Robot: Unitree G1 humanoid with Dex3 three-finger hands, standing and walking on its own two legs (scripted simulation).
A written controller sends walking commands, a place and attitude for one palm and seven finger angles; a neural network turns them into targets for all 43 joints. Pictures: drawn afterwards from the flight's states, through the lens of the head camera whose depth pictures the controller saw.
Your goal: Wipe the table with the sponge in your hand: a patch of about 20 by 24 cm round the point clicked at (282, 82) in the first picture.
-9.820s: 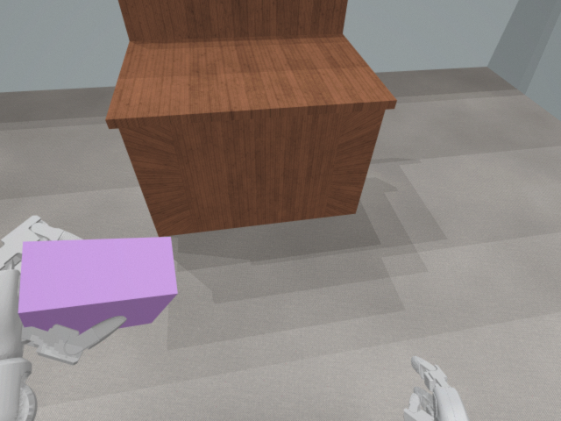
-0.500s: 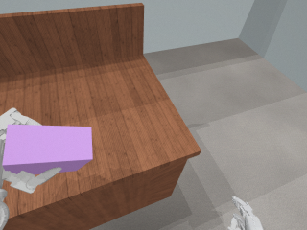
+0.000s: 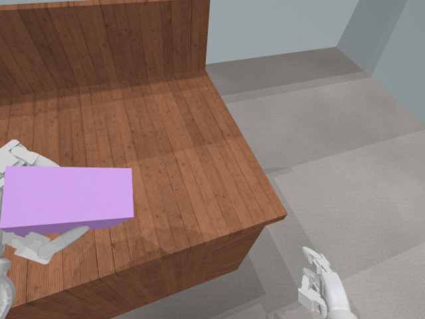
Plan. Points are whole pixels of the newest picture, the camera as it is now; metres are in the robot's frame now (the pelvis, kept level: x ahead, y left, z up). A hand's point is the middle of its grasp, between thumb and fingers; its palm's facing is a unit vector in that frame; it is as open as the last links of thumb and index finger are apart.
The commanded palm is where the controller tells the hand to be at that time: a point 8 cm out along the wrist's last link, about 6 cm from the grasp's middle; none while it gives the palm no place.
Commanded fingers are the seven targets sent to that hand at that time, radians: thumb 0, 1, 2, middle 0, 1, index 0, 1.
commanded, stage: come to a stop and stand still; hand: left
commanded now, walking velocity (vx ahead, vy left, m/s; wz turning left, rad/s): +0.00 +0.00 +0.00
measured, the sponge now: (88, 203) +0.24 +0.21 +0.14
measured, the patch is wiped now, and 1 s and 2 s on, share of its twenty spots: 0.00 0.00 0.00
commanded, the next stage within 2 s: look again from close up in 1.26 s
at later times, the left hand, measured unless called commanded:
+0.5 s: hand (51, 217) +0.20 +0.24 +0.15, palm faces +0.29 -0.86 -0.41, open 10.3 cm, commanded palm +0.15 +0.28 +0.18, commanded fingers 0.00 0.10 1.30 -1.20 -1.60 -1.20 -1.60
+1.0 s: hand (42, 208) +0.21 +0.25 +0.16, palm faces +0.37 -0.84 -0.40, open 10.3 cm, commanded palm +0.15 +0.28 +0.18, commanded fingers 0.00 0.10 1.30 -1.20 -1.60 -1.20 -1.60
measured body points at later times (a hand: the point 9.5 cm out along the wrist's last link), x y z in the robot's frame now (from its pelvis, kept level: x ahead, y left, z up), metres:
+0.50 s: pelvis -0.02 +0.01 +0.00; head +0.01 +0.02 +0.45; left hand +0.18 +0.28 +0.17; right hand +0.15 -0.22 -0.08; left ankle +0.02 +0.12 -0.74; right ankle +0.01 -0.16 -0.74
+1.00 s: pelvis -0.01 +0.00 +0.00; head +0.03 +0.03 +0.45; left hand +0.19 +0.29 +0.18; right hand +0.17 -0.22 -0.07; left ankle +0.02 +0.12 -0.74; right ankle +0.01 -0.16 -0.74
